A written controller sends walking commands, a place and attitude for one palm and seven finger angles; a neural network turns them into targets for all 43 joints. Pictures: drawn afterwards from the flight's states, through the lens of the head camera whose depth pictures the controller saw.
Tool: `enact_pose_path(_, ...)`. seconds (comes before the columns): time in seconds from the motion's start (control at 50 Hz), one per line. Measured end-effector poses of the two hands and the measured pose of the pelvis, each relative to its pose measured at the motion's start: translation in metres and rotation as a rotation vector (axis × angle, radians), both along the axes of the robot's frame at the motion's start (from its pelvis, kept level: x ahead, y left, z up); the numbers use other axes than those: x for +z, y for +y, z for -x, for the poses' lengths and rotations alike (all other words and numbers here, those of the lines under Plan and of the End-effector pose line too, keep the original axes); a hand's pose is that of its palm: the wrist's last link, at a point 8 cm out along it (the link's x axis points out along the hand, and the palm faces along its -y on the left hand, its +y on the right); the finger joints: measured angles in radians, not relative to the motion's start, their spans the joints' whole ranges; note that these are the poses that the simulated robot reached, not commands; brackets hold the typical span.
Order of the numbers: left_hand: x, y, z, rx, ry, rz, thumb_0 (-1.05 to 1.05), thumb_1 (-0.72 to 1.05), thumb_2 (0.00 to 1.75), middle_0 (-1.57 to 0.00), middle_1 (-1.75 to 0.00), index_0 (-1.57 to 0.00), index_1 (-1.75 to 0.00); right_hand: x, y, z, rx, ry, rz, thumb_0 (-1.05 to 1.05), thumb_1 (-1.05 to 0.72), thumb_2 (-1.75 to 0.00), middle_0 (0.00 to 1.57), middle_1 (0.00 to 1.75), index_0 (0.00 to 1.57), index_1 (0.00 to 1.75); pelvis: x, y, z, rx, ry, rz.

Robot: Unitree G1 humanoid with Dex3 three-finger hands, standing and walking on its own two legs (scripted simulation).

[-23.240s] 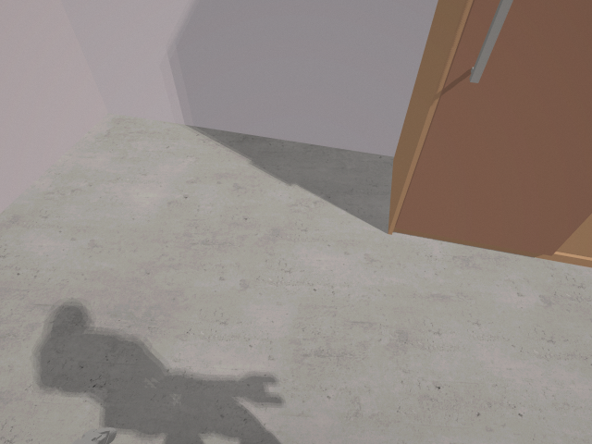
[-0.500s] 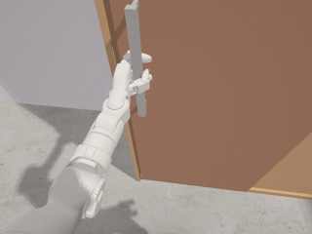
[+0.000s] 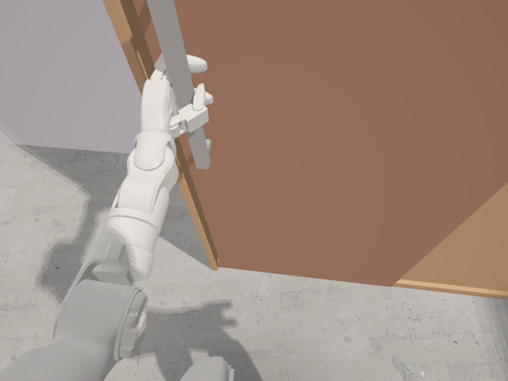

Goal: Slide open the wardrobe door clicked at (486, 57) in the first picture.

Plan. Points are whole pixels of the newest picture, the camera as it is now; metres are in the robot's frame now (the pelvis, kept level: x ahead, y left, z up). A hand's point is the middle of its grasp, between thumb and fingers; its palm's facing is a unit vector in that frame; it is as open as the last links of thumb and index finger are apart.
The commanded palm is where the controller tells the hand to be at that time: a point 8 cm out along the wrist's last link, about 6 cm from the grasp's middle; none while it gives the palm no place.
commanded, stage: step sideways, sliding the door along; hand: left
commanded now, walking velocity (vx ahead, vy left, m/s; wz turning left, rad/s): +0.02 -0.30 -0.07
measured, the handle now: (188, 86) +0.49 +0.15 +0.17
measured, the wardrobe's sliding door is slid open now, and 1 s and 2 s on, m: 0.02 0.23 0.43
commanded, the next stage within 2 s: none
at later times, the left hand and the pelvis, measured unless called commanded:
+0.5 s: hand (233, 109) +0.46 +0.08 +0.16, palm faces +0.37 -0.92 -0.15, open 6.2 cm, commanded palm +0.42 +0.04 +0.16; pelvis +0.05 -0.14 -0.01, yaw +4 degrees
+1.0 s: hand (351, 119) +0.44 -0.09 +0.16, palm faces +0.27 -0.96 -0.06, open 6.1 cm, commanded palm +0.41 -0.11 +0.16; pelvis +0.10 -0.25 +0.01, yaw +5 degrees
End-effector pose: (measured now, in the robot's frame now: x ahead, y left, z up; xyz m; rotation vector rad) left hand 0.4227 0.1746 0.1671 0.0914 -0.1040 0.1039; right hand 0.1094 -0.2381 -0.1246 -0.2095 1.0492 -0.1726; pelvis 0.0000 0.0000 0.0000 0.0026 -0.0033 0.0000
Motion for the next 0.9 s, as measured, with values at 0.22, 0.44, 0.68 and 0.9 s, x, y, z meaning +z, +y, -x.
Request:
enact_pose_path(0.22, -0.003, -0.011, 0.0, 0.022, -0.063, -0.002, -0.01, 0.73, 0.84, -0.45, -1.4, -0.28, -1.4, 0.019, -0.024, -0.067, 0.109, -0.069, -0.03, 0.01, -0.9, -0.9, 0.2, 0.3, 0.2, 0.29, 0.008, -0.041, -0.01, -0.012, -0.012, 0.038)
enact_pose_path(0.44, -0.003, -0.042, 0.003, 0.23, -0.093, -0.096, -0.04, 0.69, 0.84, -0.45, -1.4, -0.27, -1.4, -0.001, -0.074, -0.149, 0.22, -0.212, -0.149, 0.01, -0.9, -0.9, 0.2, 0.3, 0.21, 0.3, -0.011, -0.136, -0.048, 0.046, -0.05, 0.035)
enact_pose_path(0.68, -0.005, -0.102, 0.009, 0.208, -0.145, -0.001, 0.01, 0.74, 0.8, -0.45, -1.4, -0.27, -1.4, 0.02, -0.127, -0.179, 0.245, -0.232, -0.065, 0.01, -0.91, -0.9, 0.19, 0.3, 0.2, 0.29, 0.002, -0.164, -0.07, 0.082, -0.008, 0.004)
enact_pose_path(0.9, -0.006, -0.179, 0.012, 0.18, -0.165, -0.036, 0.0, 0.74, 0.8, -0.45, -1.4, -0.23, -1.38, 0.011, -0.135, -0.211, 0.325, -0.286, -0.261, 0.01, -0.9, -0.9, 0.2, 0.3, 0.21, 0.3, -0.003, -0.23, -0.1, 0.093, -0.036, 0.006)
